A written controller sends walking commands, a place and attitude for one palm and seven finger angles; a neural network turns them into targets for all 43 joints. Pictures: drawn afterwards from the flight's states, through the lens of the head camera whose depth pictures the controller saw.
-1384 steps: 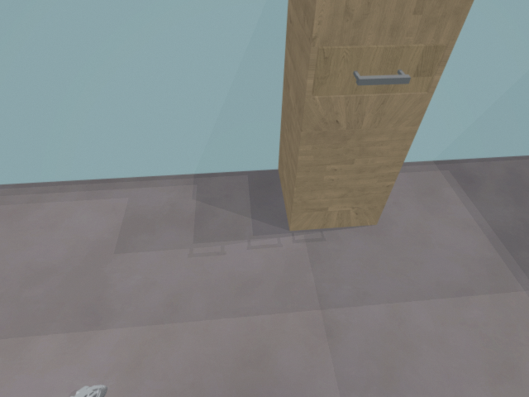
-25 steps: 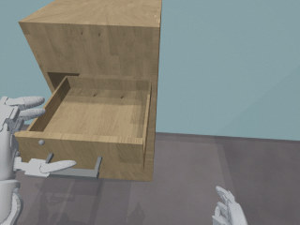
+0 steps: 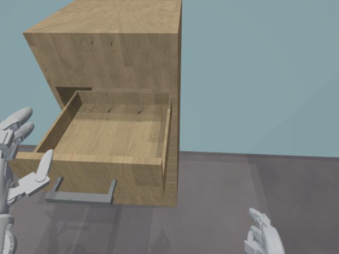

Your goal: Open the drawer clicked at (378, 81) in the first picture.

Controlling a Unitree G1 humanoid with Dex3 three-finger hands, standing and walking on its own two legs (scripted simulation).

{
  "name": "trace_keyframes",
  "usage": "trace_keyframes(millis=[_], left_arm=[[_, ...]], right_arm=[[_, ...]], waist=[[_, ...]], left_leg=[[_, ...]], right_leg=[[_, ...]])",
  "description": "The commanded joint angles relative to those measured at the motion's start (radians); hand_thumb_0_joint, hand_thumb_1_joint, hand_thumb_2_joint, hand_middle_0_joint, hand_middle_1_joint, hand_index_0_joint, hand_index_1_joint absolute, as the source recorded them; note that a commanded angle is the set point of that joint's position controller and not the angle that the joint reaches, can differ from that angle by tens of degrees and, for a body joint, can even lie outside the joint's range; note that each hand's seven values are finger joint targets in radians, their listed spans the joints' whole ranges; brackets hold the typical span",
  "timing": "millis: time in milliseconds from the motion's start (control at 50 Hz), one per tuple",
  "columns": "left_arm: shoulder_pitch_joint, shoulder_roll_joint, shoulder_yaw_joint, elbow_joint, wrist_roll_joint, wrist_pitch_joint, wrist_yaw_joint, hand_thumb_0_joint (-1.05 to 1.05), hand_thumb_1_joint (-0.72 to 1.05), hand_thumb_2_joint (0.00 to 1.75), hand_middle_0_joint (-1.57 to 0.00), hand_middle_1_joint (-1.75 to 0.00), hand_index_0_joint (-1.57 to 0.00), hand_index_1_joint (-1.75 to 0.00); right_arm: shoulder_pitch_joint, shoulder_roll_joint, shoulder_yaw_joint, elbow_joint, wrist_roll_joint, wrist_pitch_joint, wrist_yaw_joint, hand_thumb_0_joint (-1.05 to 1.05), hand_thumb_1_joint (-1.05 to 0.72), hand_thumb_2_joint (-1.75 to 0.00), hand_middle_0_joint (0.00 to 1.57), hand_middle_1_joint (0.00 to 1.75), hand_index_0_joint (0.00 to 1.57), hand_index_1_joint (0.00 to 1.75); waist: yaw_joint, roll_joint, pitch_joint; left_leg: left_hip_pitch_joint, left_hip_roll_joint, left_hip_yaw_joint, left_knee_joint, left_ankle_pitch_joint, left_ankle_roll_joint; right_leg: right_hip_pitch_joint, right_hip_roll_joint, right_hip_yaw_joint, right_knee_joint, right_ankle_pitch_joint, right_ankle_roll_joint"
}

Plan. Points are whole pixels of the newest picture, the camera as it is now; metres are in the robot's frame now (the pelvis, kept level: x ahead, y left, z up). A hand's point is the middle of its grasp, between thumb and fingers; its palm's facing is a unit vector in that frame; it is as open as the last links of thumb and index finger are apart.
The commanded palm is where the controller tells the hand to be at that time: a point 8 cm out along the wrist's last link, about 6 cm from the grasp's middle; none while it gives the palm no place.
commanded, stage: draw the hand back to the body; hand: left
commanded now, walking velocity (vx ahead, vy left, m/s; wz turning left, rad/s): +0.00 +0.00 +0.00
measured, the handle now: (83, 190) +0.24 +0.26 +0.02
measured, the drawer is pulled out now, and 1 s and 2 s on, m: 0.30 0.30 0.30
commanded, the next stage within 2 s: step back with the hand held close in 0.22 s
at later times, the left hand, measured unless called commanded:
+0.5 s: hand (37, 179) +0.17 +0.25 +0.19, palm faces +0.41 -0.80 -0.44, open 7.4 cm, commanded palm +0.10 +0.29 +0.21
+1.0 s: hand (11, 217) +0.11 +0.25 +0.19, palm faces +0.42 -0.79 -0.45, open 7.4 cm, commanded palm +0.04 +0.29 +0.21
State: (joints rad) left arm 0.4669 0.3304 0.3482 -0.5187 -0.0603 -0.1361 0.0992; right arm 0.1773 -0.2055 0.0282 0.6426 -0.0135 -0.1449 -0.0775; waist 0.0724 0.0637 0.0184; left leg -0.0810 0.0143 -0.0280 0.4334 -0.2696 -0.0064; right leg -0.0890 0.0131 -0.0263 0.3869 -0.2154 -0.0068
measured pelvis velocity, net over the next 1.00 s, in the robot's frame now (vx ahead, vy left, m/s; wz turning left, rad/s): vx -0.09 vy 0.01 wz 0.03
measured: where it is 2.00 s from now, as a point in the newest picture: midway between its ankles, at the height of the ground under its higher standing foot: outside the picture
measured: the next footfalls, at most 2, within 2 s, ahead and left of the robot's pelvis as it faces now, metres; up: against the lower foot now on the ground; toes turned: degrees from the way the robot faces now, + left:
right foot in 1.36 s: -0.19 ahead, -0.09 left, +0.00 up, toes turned -2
left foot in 1.74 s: -0.33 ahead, +0.10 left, +0.00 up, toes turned +5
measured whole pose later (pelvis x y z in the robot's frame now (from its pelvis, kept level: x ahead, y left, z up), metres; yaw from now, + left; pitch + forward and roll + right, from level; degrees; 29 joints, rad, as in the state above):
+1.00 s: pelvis -0.09 +0.01 -0.01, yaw +2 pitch +2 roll +0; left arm 0.53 0.38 0.40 -0.64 -0.03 -0.20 0.14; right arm 0.18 -0.20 0.01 0.59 0.00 -0.07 -0.05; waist 0.00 0.00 0.00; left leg -0.47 -0.03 -0.02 0.87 -0.41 -0.01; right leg -0.34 0.01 -0.03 0.56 -0.26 -0.03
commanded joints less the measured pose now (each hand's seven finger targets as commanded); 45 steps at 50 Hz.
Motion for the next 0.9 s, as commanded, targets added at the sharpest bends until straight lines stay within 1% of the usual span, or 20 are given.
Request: trace_keyframes(millis=[0,60,100,180,220,300,320,340,380,400,480,520,580,640,720,780,820,840,860,880], left_arm=[[-0.132,0.179,0.108,-0.21,-0.001,-0.058,0.021,0.0,0.9,0.9,-0.2,-0.3,-0.2,-0.3],[-0.11,0.152,0.089,-0.185,-0.003,-0.055,0.02,0.0,0.9,0.9,-0.2,-0.3,-0.2,-0.3],[-0.132,0.177,0.107,-0.21,-0.003,-0.055,0.022,0.0,0.9,0.9,-0.2,-0.3,-0.2,-0.3],[-0.13,0.167,0.095,-0.204,-0.003,-0.055,0.02,0.0,0.9,0.9,-0.2,-0.3,-0.2,-0.3],[-0.132,0.164,0.094,-0.195,-0.003,-0.056,0.021,0.0,0.9,0.9,-0.2,-0.3,-0.2,-0.3],[-0.135,0.173,0.106,-0.182,-0.004,-0.058,0.022,0.0,0.9,0.9,-0.2,-0.3,-0.2,-0.3],[-0.148,0.262,0.2,-0.214,-0.002,-0.084,0.019,0.0,0.9,0.9,-0.2,-0.3,-0.2,-0.3],[-0.09,0.212,0.162,-0.159,0.002,-0.089,0.012,0.0,0.9,0.9,-0.2,-0.3,-0.2,-0.3],[-0.047,0.188,0.128,-0.177,0.011,-0.099,0.012,0.0,0.9,0.9,-0.2,-0.3,-0.2,-0.3],[-0.056,0.202,0.137,-0.227,0.012,-0.115,0.014,0.0,0.9,0.9,-0.2,-0.3,-0.2,-0.3],[0.073,0.212,0.162,-0.274,0.008,-0.12,0.029,0.0,0.9,0.9,-0.2,-0.3,-0.2,-0.3],[0.104,0.233,0.188,-0.308,0.005,-0.123,0.034,0.0,0.9,0.9,-0.2,-0.3,-0.2,-0.3],[0.135,0.254,0.215,-0.363,0.004,-0.124,0.039,0.0,0.9,0.9,-0.2,-0.3,-0.2,-0.3],[0.161,0.259,0.233,-0.38,0.004,-0.124,0.044,0.0,0.9,0.9,-0.2,-0.3,-0.2,-0.3],[0.148,0.235,0.233,-0.376,0.013,-0.128,0.05,0.0,0.9,0.9,-0.2,-0.3,-0.2,-0.3],[0.116,0.21,0.218,-0.328,0.024,-0.128,0.062,0.0,0.9,0.9,-0.2,-0.3,-0.2,-0.3],[0.083,0.199,0.197,-0.3,0.026,-0.119,0.066,0.0,0.9,0.9,-0.2,-0.3,-0.2,-0.3],[0.067,0.211,0.197,-0.29,0.025,-0.123,0.063,0.0,0.9,0.9,-0.2,-0.3,-0.2,-0.3],[0.058,0.226,0.19,-0.277,0.022,-0.126,0.065,0.0,0.9,0.9,-0.2,-0.3,-0.2,-0.3],[0.037,0.233,0.182,-0.282,0.02,-0.131,0.065,0.0,0.9,0.9,-0.2,-0.3,-0.2,-0.3]], right_arm=[[-0.142,-0.096,-0.038,-0.164,0.005,-0.058,-0.008,0.0,-0.9,-0.9,0.2,0.3,0.2,0.3],[-0.137,-0.089,-0.033,-0.164,0.004,-0.057,-0.005,0.0,-0.9,-0.9,0.2,0.3,0.2,0.3],[-0.143,-0.094,-0.036,-0.167,0.002,-0.06,-0.008,0.0,-0.9,-0.9,0.2,0.3,0.2,0.3],[-0.145,-0.089,-0.033,-0.171,0.005,-0.057,-0.005,0.0,-0.9,-0.9,0.2,0.3,0.2,0.3],[-0.146,-0.087,-0.03,-0.166,0.005,-0.061,-0.006,0.0,-0.9,-0.9,0.2,0.3,0.2,0.3],[-0.151,-0.088,-0.034,-0.168,0.004,-0.062,-0.009,0.0,-0.9,-0.9,0.2,0.3,0.2,0.3],[-0.138,-0.141,-0.046,-0.207,0.012,-0.03,-0.001,0.0,-0.9,-0.9,0.2,0.3,0.2,0.3],[-0.133,-0.119,-0.046,-0.196,0.013,-0.012,0.004,0.0,-0.9,-0.9,0.2,0.3,0.2,0.3],[-0.127,-0.111,-0.045,-0.202,0.014,0.003,0.009,0.0,-0.9,-0.9,0.2,0.3,0.2,0.3],[-0.131,-0.118,-0.05,-0.208,0.012,0.003,0.008,0.0,-0.9,-0.9,0.2,0.3,0.2,0.3],[-0.097,-0.13,-0.07,-0.224,0.018,0.028,0.008,0.0,-0.9,-0.9,0.2,0.3,0.2,0.3],[-0.096,-0.135,-0.076,-0.237,0.02,0.035,0.003,0.0,-0.9,-0.9,0.2,0.3,0.2,0.3],[-0.09,-0.14,-0.086,-0.26,0.022,0.046,0.002,0.0,-0.9,-0.9,0.2,0.3,0.2,0.3],[-0.085,-0.142,-0.087,-0.271,0.017,0.046,0.0,0.0,-0.9,-0.9,0.2,0.3,0.2,0.3],[-0.064,-0.146,-0.088,-0.261,0.0,0.022,0.002,0.0,-0.9,-0.9,0.2,0.3,0.2,0.3],[-0.047,-0.145,-0.087,-0.241,-0.015,0.003,0.002,0.0,-0.9,-0.9,0.2,0.3,0.2,0.3],[-0.049,-0.143,-0.081,-0.227,-0.011,-0.001,0.005,0.0,-0.9,-0.9,0.2,0.3,0.2,0.3],[-0.057,-0.14,-0.078,-0.226,0.001,0.001,0.011,0.0,-0.9,-0.9,0.2,0.3,0.2,0.3],[-0.047,-0.13,-0.075,-0.216,0.008,0.007,0.018,0.0,-0.9,-0.9,0.2,0.3,0.2,0.3],[-0.041,-0.118,-0.077,-0.209,0.013,0.013,0.023,0.0,-0.9,-0.9,0.2,0.3,0.2,0.3]], waist=[[-0.007,0.021,-0.045],[-0.008,0.001,-0.04],[-0.003,0.005,-0.06],[-0.004,-0.018,-0.044],[-0.005,0.023,-0.018],[-0.002,-0.004,-0.007],[-0.048,-0.055,0.073],[-0.047,-0.117,0.05],[-0.054,-0.128,0.013],[-0.051,-0.082,-0.019],[-0.057,-0.04,-0.16],[-0.055,-0.019,-0.201],[-0.051,0.028,-0.229],[-0.047,0.058,-0.226],[-0.05,0.114,-0.168],[-0.059,0.087,-0.098],[-0.072,0.026,-0.07],[-0.077,-0.033,-0.088],[-0.09,-0.12,-0.123],[-0.092,-0.202,-0.157]], left_leg=[[-0.028,-0.009,0.039,-0.064,0.222,0.009],[-0.035,-0.007,0.033,-0.073,0.209,0.007],[-0.024,-0.01,0.034,-0.07,0.212,0.009],[-0.037,-0.009,0.029,-0.077,0.177,0.009],[-0.043,-0.011,0.031,-0.082,0.158,0.005],[-0.044,-0.011,0.029,-0.084,0.135,0.008],[-0.141,-0.005,-0.005,-0.04,0.073,0.029],[-0.128,-0.009,-0.007,-0.005,0.046,0.031],[-0.114,-0.016,0.005,0.049,0.064,0.031],[-0.119,-0.023,0.008,0.057,0.089,0.029],[-0.127,0.001,-0.003,0.034,0.247,0.024],[-0.137,0.021,-0.022,0.013,0.368,0.022],[-0.186,0.046,-0.047,-0.007,0.449,0.024],[-0.255,0.087,-0.083,-0.048,0.457,0.035],[-0.377,0.165,-0.122,-0.113,0.358,0.076],[-0.463,0.193,-0.14,-0.102,0.244,0.104],[-0.439,0.149,-0.111,-0.019,0.188,0.08],[-0.392,0.097,-0.072,0.07,0.139,0.052],[-0.328,0.029,-0.018,0.187,0.145,0.017],[-0.309,-0.026,0.02,0.322,0.005,-0.007]], right_leg=[[0.004,0.0,-0.009,-0.073,0.148,-0.01],[0.009,-0.002,-0.018,-0.064,0.129,-0.008],[0.016,-0.001,-0.011,-0.073,0.137,-0.009],[0.008,-0.002,-0.011,-0.074,0.094,-0.007],[-0.003,-0.002,-0.01,-0.088,0.071,-0.009],[-0.014,0.0,-0.004,-0.104,0.037,-0.01],[-0.161,-0.052,0.087,-0.168,0.02,-0.001],[-0.185,-0.082,0.093,-0.194,-0.035,-0.005],[-0.209,-0.116,0.113,-0.205,-0.049,-0.019],[-0.194,-0.124,0.112,-0.188,0.002,-0.028],[-0.085,-0.108,0.058,-0.067,0.196,-0.016],[-0.042,-0.08,0.021,-0.001,0.281,0.0],[0.0,-0.045,0.001,0.088,0.319,0.012],[0.013,-0.017,-0.016,0.19,0.24,0.019],[-0.018,0.002,-0.01,0.335,-0.012,0.022],[-0.03,0.001,0.013,0.327,-0.096,0.014],[-0.077,-0.036,0.059,0.196,0.005,-0.004],[-0.123,-0.095,0.135,0.088,0.129,-0.027],[-0.168,-0.198,0.247,-0.003,0.29,-0.069],[-0.17,-0.29,0.308,-0.047,0.412,-0.119]])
